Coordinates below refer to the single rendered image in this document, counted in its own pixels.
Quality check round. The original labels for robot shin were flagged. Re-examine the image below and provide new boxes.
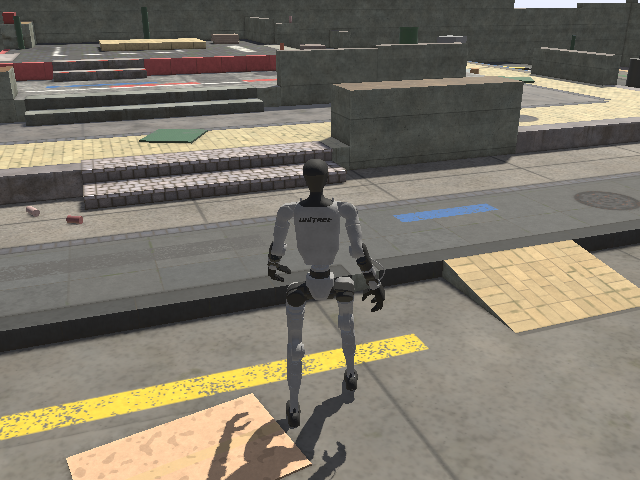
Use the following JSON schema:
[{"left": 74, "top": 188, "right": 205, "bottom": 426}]
[
  {"left": 287, "top": 343, "right": 302, "bottom": 413},
  {"left": 341, "top": 314, "right": 356, "bottom": 378}
]

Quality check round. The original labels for robot left forearm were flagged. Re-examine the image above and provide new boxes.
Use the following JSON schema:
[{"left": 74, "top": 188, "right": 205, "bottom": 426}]
[{"left": 267, "top": 241, "right": 282, "bottom": 270}]

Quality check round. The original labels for robot left upper arm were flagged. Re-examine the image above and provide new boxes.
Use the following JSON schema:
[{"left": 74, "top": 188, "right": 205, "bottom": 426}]
[{"left": 271, "top": 202, "right": 297, "bottom": 256}]

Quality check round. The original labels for right robot shin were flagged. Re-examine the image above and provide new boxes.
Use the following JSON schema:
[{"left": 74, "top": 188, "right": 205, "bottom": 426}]
[{"left": 341, "top": 314, "right": 356, "bottom": 378}]

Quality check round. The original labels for left robot hand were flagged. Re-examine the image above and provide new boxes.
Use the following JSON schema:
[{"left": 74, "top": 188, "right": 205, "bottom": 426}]
[{"left": 268, "top": 264, "right": 291, "bottom": 282}]

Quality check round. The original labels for left robot shin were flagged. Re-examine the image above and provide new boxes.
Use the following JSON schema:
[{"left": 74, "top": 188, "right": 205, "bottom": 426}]
[{"left": 287, "top": 343, "right": 302, "bottom": 413}]

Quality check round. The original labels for robot right forearm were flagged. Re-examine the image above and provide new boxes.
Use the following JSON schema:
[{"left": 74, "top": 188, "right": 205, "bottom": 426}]
[{"left": 356, "top": 243, "right": 381, "bottom": 290}]

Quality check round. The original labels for right robot hand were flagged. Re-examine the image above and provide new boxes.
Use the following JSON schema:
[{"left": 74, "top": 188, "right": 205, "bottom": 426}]
[{"left": 362, "top": 281, "right": 385, "bottom": 312}]

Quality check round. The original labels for robot right upper arm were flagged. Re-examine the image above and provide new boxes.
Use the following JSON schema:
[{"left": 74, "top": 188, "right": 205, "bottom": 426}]
[{"left": 337, "top": 201, "right": 365, "bottom": 259}]

